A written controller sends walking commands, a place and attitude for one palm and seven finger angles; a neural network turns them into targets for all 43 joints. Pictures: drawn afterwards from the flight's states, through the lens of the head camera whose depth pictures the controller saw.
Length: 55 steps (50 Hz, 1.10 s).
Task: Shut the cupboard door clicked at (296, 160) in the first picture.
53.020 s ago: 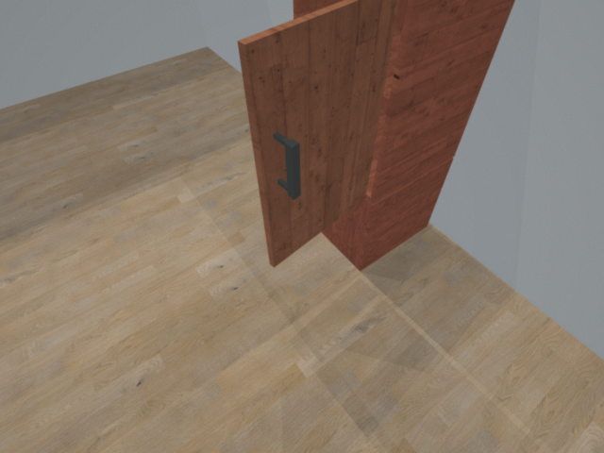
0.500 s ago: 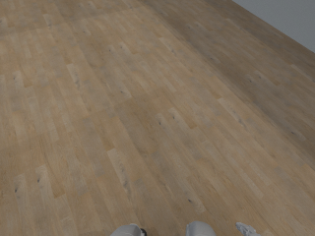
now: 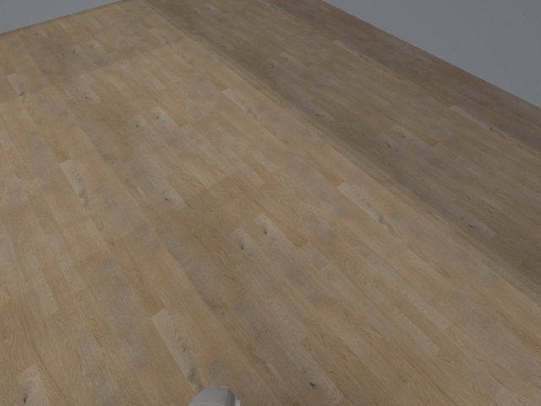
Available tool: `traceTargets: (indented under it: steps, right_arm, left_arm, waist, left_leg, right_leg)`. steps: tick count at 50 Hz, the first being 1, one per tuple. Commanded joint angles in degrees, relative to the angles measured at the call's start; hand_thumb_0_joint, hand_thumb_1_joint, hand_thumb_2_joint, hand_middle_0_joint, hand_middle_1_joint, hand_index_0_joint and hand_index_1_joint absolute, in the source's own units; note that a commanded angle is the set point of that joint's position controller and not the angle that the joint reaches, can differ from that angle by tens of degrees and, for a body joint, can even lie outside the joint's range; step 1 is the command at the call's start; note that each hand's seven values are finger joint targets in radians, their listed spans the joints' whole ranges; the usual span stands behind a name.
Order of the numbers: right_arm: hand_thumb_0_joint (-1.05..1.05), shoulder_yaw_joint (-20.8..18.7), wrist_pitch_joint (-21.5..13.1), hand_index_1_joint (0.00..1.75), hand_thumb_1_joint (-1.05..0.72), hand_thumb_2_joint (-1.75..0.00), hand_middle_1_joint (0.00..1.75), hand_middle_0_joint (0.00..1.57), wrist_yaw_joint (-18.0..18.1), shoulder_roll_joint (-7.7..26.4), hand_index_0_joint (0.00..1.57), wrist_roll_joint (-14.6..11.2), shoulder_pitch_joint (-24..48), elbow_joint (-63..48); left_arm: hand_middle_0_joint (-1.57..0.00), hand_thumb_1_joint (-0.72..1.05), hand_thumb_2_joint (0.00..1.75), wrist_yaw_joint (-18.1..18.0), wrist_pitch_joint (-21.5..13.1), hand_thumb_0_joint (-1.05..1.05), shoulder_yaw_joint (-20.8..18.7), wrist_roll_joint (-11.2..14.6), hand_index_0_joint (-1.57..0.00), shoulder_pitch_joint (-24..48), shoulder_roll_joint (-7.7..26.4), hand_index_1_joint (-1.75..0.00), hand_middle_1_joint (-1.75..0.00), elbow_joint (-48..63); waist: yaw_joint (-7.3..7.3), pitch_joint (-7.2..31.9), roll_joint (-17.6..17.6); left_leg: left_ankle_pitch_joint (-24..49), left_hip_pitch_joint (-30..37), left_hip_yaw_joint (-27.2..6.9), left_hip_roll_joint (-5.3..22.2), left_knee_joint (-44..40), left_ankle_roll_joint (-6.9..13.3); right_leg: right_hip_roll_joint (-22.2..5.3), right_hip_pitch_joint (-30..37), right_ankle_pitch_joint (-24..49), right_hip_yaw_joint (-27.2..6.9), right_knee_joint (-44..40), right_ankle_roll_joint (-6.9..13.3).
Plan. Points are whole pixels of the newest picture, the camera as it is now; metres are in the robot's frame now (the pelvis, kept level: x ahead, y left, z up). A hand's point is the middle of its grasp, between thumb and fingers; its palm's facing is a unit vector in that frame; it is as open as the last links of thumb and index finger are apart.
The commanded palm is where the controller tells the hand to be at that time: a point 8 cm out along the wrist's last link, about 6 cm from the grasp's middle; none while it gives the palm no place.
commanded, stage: turn to face it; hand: left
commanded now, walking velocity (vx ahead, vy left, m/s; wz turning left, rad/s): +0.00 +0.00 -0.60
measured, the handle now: out of the picture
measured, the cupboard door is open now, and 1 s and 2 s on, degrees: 32 32 32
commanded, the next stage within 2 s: none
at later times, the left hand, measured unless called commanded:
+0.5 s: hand (163, 372) +0.18 +0.20 -0.16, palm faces -0.28 -0.93 -0.25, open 7.4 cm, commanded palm none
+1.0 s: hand (186, 345) +0.23 +0.18 -0.18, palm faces -0.54 -0.82 -0.17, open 7.4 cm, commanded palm none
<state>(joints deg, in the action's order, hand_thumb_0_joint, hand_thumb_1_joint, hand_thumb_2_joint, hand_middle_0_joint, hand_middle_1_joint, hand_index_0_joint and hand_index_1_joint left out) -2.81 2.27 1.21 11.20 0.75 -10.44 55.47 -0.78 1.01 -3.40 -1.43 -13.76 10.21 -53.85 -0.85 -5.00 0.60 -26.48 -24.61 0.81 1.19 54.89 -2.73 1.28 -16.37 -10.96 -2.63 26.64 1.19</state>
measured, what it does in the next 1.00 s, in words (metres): steps on the spot, turning right: left foot, then right foot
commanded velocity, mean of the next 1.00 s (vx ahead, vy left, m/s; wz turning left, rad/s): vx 0.00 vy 0.00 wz -0.60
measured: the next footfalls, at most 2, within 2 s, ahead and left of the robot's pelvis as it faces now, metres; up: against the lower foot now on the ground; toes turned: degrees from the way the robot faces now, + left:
left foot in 0.14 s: +0.08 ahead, +0.15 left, +0.00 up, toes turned -5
right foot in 0.52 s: +0.01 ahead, -0.11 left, +0.00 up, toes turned -24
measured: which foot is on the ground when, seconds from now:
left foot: up 0.00-0.12, down 0.14-0.52, up 0.54-0.86, down 0.88-1.00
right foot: down 0.00-0.14, up 0.16-0.50, down 0.52-0.88, up 0.90-1.00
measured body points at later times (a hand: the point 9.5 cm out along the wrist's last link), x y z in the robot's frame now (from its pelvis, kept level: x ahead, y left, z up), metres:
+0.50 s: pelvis +0.02 +0.02 -0.01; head +0.05 +0.01 +0.44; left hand +0.20 +0.25 -0.14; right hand +0.00 -0.25 -0.15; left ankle +0.05 +0.15 -0.74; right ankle -0.03 -0.09 -0.73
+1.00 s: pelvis +0.05 +0.05 +0.00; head +0.10 +0.07 +0.44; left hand +0.26 +0.22 -0.17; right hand -0.03 -0.21 -0.12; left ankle +0.12 +0.12 -0.74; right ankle -0.05 -0.06 -0.67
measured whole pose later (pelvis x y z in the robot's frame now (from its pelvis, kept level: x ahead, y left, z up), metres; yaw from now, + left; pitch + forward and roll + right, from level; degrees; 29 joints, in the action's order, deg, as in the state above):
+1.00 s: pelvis +0.05 +0.05 +0.00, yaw -37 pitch +0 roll -2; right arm -0.7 0.8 1.4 11.1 1.8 -11.6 49.8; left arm 1.7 4.8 -5.1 -1.3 -11.4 15.7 -51.5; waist -0.9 -4.4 3.7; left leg -15.5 -16.1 5.2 4.3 31.9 1.3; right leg 1.9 -26.2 -28.2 -1.9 60.6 -2.2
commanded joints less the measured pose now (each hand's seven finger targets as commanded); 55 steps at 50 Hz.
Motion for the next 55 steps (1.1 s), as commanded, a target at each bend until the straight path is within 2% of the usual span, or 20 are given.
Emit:
traceTargets:
  steps: [1, 5, 7, 8, 9, 14, 20, 23, 24, 26, 27, 28, 32, 39, 42, 44, 45, 47, 50, 55]
  right_arm:
    - [0.0, -0.6, -1.5, 0.3, -0.9, -0.9, 0.3, 0.2, 0.4, 3.3, 0.2, -0.4, -0.5, -5.3]
    - [0.0, -1.2, -2.5, 0.3, -0.9, -0.9, 0.3, 0.2, 1.0, 6.1, 0.2, -0.6, -6.9, -4.0]
    - [0.0, -2.7, -2.9, 0.3, -0.9, -0.9, 0.3, 0.2, 1.4, 14.8, 0.2, 0.7, -8.0, -5.4]
    - [0.0, -2.5, -2.7, 0.3, -0.9, -0.9, 0.3, 0.2, 1.5, 14.8, 0.2, 1.0, -6.6, -6.1]
    - [0.0, -1.8, -2.8, 0.3, -0.9, -0.9, 0.3, 0.2, 1.2, 12.7, 0.2, 1.1, -3.0, -7.2]
    - [0.0, -1.3, -2.5, 0.3, -0.9, -0.9, 0.3, 0.2, 1.5, 11.5, 0.2, 1.1, 1.7, -8.5]
    - [0.0, -2.5, -2.3, 0.3, -0.9, -0.9, 0.3, 0.2, 0.7, 12.9, 0.2, 1.0, -3.6, -6.4]
    - [0.0, -3.0, -2.1, 0.3, -0.9, -0.9, 0.3, 0.2, 0.4, 13.9, 0.2, 0.7, -2.2, -6.7]
    - [0.0, -3.1, -2.0, 0.3, -0.9, -0.9, 0.3, 0.2, 0.1, 13.7, 0.2, 0.3, -1.4, -7.0]
    - [0.0, -1.6, -1.7, 0.3, -0.9, -0.9, 0.3, 0.2, -0.1, 7.2, 0.2, 0.0, 2.6, -11.2]
    - [0.0, -1.2, -1.1, 0.3, -0.9, -0.9, 0.3, 0.2, 0.6, 8.7, 0.2, 0.0, 2.4, -11.0]
    - [0.0, -1.2, -1.1, 0.3, -0.9, -0.9, 0.3, 0.2, 0.5, 7.5, 0.2, -0.1, 3.0, -10.7]
    - [0.0, -1.6, -0.6, 0.3, -0.9, -0.9, 0.3, 0.2, 0.0, 8.5, 0.2, 0.1, 1.9, -8.8]
    - [0.0, -1.4, -1.3, 0.3, -0.9, -0.9, 0.3, 0.2, -0.1, 7.1, 0.2, -0.4, 1.3, -9.4]
    - [0.0, -1.3, -2.3, 0.3, -0.9, -0.9, 0.3, 0.2, 0.6, 8.2, 0.2, -0.6, -6.0, -7.2]
    - [0.0, -2.9, -3.0, 0.3, -0.9, -0.9, 0.3, 0.2, 0.9, 17.3, 0.2, 0.4, -8.6, -7.8]
    - [0.0, -2.5, -2.7, 0.3, -0.9, -0.9, 0.3, 0.2, 1.1, 17.3, 0.2, 1.0, -8.4, -8.3]
    - [0.0, -1.4, -3.1, 0.3, -0.9, -0.9, 0.3, 0.2, 1.4, 13.6, 0.2, 1.2, -2.6, -9.5]
    - [0.0, -0.9, -2.9, 0.3, -0.9, -0.9, 0.3, 0.2, 1.6, 11.8, 0.2, 1.1, -0.8, -9.7]
    - [0.0, -1.6, -2.8, 0.3, -0.9, -0.9, 0.3, 0.2, 1.3, 12.0, 0.2, 0.8, -5.4, -7.5]
  left_arm:
    - [-0.2, 0.9, 0.9, -0.4, -0.2, 0.0, -3.6, -0.3, -0.2, -1.3, 11.9, -0.3, -0.3, 4.2]
    - [-0.2, 0.9, 0.9, 0.1, 0.9, 0.0, -3.5, 0.4, -0.2, 2.6, 10.8, -0.3, -0.3, 5.7]
    - [-0.2, 0.9, 0.9, 0.9, 1.2, 0.0, -2.5, 1.1, -0.2, 2.7, 6.9, -0.3, -0.3, 7.9]
    - [-0.2, 0.9, 0.9, 1.1, 1.4, 0.0, -2.9, 0.6, -0.2, 4.1, 8.7, -0.3, -0.3, 8.2]
    - [-0.2, 0.9, 0.9, 1.4, 1.6, 0.0, -3.2, 0.2, -0.2, 2.3, 9.1, -0.3, -0.3, 7.8]
    - [-0.2, 0.9, 0.9, 3.1, 2.8, 0.0, -2.9, 0.2, -0.2, 0.6, 7.7, -0.3, -0.3, 6.4]
    - [-0.2, 0.9, 0.9, 3.1, 2.1, 0.0, -2.1, 0.2, -0.2, 4.9, 6.7, -0.3, -0.3, 8.8]
    - [-0.2, 0.9, 0.9, 3.0, 1.5, 0.0, -2.3, 0.3, -0.2, 1.8, 7.7, -0.3, -0.3, 8.3]
    - [-0.2, 0.9, 0.9, 2.8, 1.0, 0.0, -2.7, 0.1, -0.2, -1.7, 9.6, -0.3, -0.3, 7.3]
    - [-0.2, 0.9, 0.9, 1.4, -0.1, 0.0, -4.5, -0.2, -0.2, -7.4, 19.6, -0.3, -0.3, 5.3]
    - [-0.2, 0.9, 0.9, 0.7, 0.0, 0.0, -4.3, 0.3, -0.2, -8.4, 19.4, -0.3, -0.3, 5.1]
    - [-0.2, 0.9, 0.9, 0.6, 0.2, 0.0, -4.0, 0.3, -0.2, -5.6, 17.7, -0.3, -0.3, 6.1]
    - [-0.2, 0.9, 0.9, 0.1, 0.1, 0.0, -2.9, 0.3, -0.2, 1.9, 13.8, -0.3, -0.3, 8.4]
    - [-0.2, 0.9, 0.9, 0.5, 0.7, 0.0, -3.6, -0.5, -0.2, 1.7, 15.4, -0.3, -0.3, 8.2]
    - [-0.2, 0.9, 0.9, 0.6, 1.4, 0.0, -3.4, 0.4, -0.2, 4.8, 13.8, -0.3, -0.3, 8.6]
    - [-0.2, 0.9, 0.9, 1.3, 1.7, 0.0, -2.1, 1.1, -0.2, 2.7, 8.0, -0.3, -0.3, 10.2]
    - [-0.2, 0.9, 0.9, 1.4, 1.9, 0.0, -2.5, 0.6, -0.2, 4.4, 10.0, -0.3, -0.3, 10.4]
    - [-0.2, 0.9, 0.9, 2.2, 2.2, 0.0, -3.3, -0.1, -0.2, 3.6, 10.4, -0.3, -0.3, 8.5]
    - [-0.2, 0.9, 0.9, 3.2, 2.9, 0.0, -3.0, 0.1, -0.2, 2.9, 9.2, -0.3, -0.3, 7.5]
    - [-0.2, 0.9, 0.9, 3.4, 3.1, 0.0, -2.6, 0.2, -0.2, 6.0, 7.6, -0.3, -0.3, 8.5]
  waist:
    - [-0.35, 9.6, 8.3]
    - [3.55, 9.0, 6.0]
    - [4.17, 7.2, -19.0]
    - [3.88, 5.1, -12.8]
    - [1.48, 4.0, -9.3]
    - [-0.51, 3.6, -11.6]
    - [2.45, 5.8, -12.3]
    - [0.49, 7.8, -11.7]
    - [-1.27, 9.2, -7.9]
    - [-4.5, 8.8, 17.8]
    - [-4.31, 9.9, 13.6]
    - [-2.97, 7.3, 9.3]
    - [0.35, 6.6, 9.6]
    - [-0.09, 6.8, 8.5]
    - [3.7, 7.8, 7.0]
    - [3.58, 9.5, -20.2]
    - [3.99, 7.9, -14.7]
    - [1.06, 5.1, -12.1]
    - [0.46, 4.9, -11.4]
    - [2.36, 6.8, -11.0]
  left_leg:
    - [2.0, 1.8, 0.3, -0.5, -10.4, -0.7]
    - [14.0, 21.0, -0.1, 0.7, -30.3, -0.1]
    - [15.8, 21.9, -23.5, 23.8, -41.6, 9.5]
    - [17.8, 15.6, -22.7, 26.1, -41.2, 13.0]
    - [16.9, 13.0, -18.7, 24.3, -41.3, 13.4]
    - [25.3, 13.1, -2.6, 16.6, -37.3, 10.3]
    - [32.8, 17.9, 0.5, 18.8, -33.2, 10.4]
    - [34.7, 16.5, 3.6, 18.2, -26.2, 7.6]
    - [31.1, 13.2, 6.3, 15.9, -19.7, 4.8]
    - [-11.0, -9.5, 8.5, 2.4, 4.6, -1.4]
    - [-9.9, -11.1, 0.9, 3.8, 11.1, -1.1]
    - [-5.7, -14.0, -0.6, 4.5, 13.4, -1.2]
    - [3.1, -8.0, -0.8, 4.5, 9.9, -2.5]
    - [2.0, 1.3, 1.1, 0.7, -10.7, -1.8]
    - [14.0, 16.4, 0.9, 0.6, -28.7, -1.2]
    - [19.3, 22.6, -23.0, 23.9, -39.9, 7.5]
    - [21.1, 17.2, -24.1, 27.1, -39.8, 11.8]
    - [25.8, 13.1, -15.2, 21.8, -39.3, 10.9]
    - [28.5, 14.9, -4.0, 17.0, -37.4, 9.1]
    - [27.5, 20.1, -0.8, 18.9, -37.0, 10.1]
  right_leg:
    - [-12.8, 7.3, 21.7, -15.7, -5.5, 9.5]
    - [-7.4, -7.5, 5.6, -14.3, -0.3, 3.5]
    - [3.1, -18.6, -23.9, -0.3, 21.4, -2.4]
    - [-0.4, -16.2, -23.1, -1.5, 29.6, -2.6]
    - [-1.3, -15.4, -20.3, -0.8, 33.7, -2.9]
    - [-2.9, -12.1, -14.1, 4.2, 32.2, -4.5]
    - [-2.0, -7.3, -13.5, 7.5, 18.2, -3.7]
    - [-1.3, 1.2, -6.0, 8.4, 6.4, -2.4]
    - [-2.0, 7.7, 1.8, 7.2, -1.0, -1.5]
    - [-23.2, 18.7, 38.0, -21.0, -6.4, 8.7]
    - [-24.6, 17.9, 37.9, -20.0, -5.7, 12.5]
    - [-21.7, 17.3, 33.1, -16.6, -5.8, 12.0]
    - [-14.5, 8.6, 24.7, -10.8, -5.7, 9.0]
    - [-13.2, 4.6, 13.1, -17.2, -5.1, 9.4]
    - [-9.0, -4.4, 8.0, -15.7, 0.8, 4.4]
    - [3.0, -16.5, -24.1, -1.1, 23.5, -2.5]
    - [0.1, -15.3, -25.2, -1.8, 33.3, -2.6]
    - [-1.7, -15.2, -19.0, -1.0, 40.8, -3.6]
    - [-2.5, -14.6, -14.3, 1.8, 40.3, -4.6]
    - [-3.7, -14.6, -13.3, 4.1, 32.6, -5.1]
